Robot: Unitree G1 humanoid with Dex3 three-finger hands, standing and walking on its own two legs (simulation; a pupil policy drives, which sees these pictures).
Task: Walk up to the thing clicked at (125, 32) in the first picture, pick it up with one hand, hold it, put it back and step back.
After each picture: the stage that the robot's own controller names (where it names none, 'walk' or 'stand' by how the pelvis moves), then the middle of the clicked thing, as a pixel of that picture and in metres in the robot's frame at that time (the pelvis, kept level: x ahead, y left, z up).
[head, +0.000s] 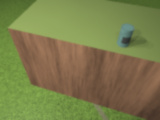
stand; (125, 35) +0.71 -0.21 -0.05
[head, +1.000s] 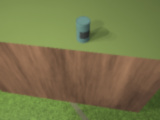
rise first; (83, 30) +0.65 +0.04 -0.02
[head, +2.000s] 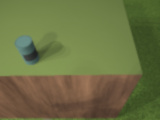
rise first; (28, 50) +0.49 +0.26 -0.01
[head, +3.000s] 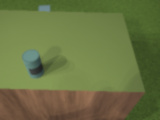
stand; (33, 64) +0.46 +0.22 -0.03
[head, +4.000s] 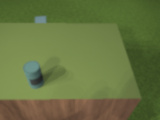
stand; (34, 75) +0.44 +0.22 -0.06
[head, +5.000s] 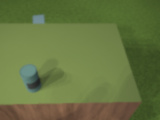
stand; (31, 79) +0.42 +0.23 -0.06
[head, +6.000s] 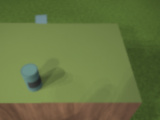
stand; (32, 78) +0.42 +0.23 -0.06
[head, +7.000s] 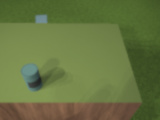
stand; (32, 77) +0.42 +0.23 -0.06
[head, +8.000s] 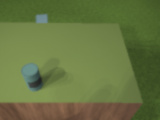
rise first; (32, 77) +0.42 +0.23 -0.06
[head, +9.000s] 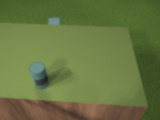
rise first; (39, 76) +0.43 +0.23 -0.05
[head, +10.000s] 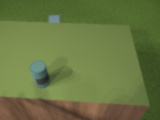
go down; (40, 74) +0.43 +0.23 -0.05
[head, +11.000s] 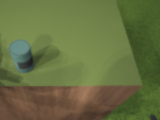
go down; (22, 57) +0.45 +0.20 -0.01
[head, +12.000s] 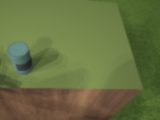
go down; (21, 59) +0.44 +0.21 +0.00
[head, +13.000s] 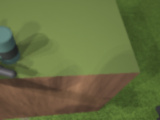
close in; (5, 46) +0.46 +0.22 +0.03
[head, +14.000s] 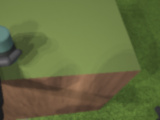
lift; (3, 46) +0.45 +0.22 +0.04
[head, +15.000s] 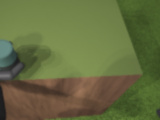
lift; (6, 59) +0.41 +0.22 +0.04
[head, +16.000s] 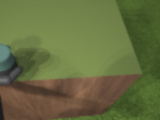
lift; (4, 64) +0.40 +0.23 +0.04
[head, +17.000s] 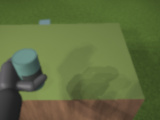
hold; (29, 70) +0.33 +0.17 +0.14
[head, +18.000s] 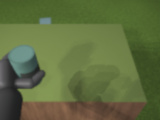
hold; (27, 67) +0.33 +0.18 +0.15
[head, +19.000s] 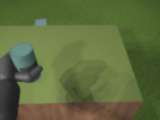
crouch; (26, 63) +0.37 +0.19 +0.12
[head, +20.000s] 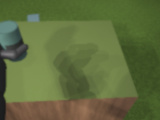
lower; (12, 42) +0.43 +0.23 +0.15
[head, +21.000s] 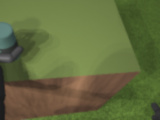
lower; (5, 43) +0.46 +0.21 +0.04
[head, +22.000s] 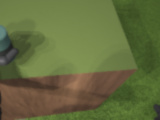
lower; (0, 45) +0.46 +0.22 +0.04
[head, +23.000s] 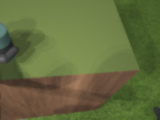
lower; (0, 43) +0.46 +0.23 +0.04
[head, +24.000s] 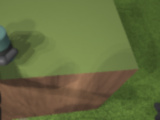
lower; out of the picture +0.46 +0.23 +0.04
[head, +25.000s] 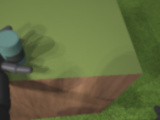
open; (12, 50) +0.44 +0.20 +0.04
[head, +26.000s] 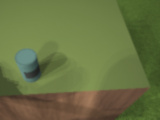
sink last; (29, 66) +0.41 +0.19 +0.01
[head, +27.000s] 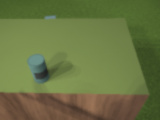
stand; (39, 69) +0.45 +0.22 +0.00
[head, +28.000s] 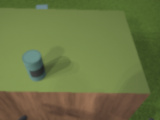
stand; (34, 66) +0.43 +0.21 +0.00
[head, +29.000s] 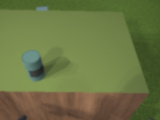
stand; (34, 66) +0.43 +0.21 +0.01
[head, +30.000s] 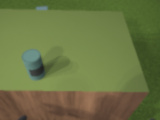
stand; (34, 65) +0.44 +0.21 +0.01
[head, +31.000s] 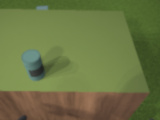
stand; (34, 65) +0.43 +0.21 +0.01
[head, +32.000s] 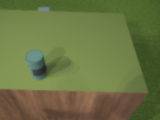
stand; (37, 65) +0.44 +0.20 +0.00
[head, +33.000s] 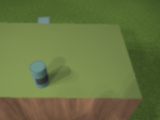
walk; (39, 74) +0.45 +0.21 -0.06
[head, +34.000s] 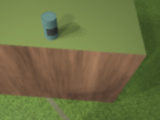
walk; (50, 26) +0.62 +0.17 -0.02
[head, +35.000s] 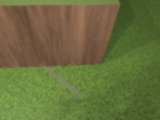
walk; out of the picture +0.92 +0.26 -0.03
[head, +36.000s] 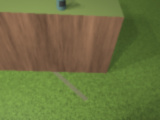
stand; (61, 0) +1.06 +0.20 -0.05
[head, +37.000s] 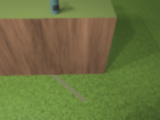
stand; (54, 5) +1.07 +0.22 -0.06
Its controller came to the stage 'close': yes
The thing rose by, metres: 0.20
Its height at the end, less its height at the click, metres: +0.00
